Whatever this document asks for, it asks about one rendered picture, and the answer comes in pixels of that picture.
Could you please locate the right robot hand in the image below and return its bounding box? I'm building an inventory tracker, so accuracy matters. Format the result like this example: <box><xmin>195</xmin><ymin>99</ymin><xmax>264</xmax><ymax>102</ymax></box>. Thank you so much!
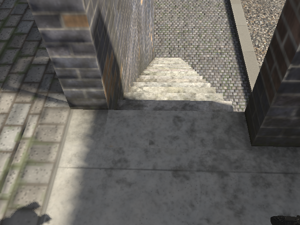
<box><xmin>270</xmin><ymin>215</ymin><xmax>300</xmax><ymax>225</ymax></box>

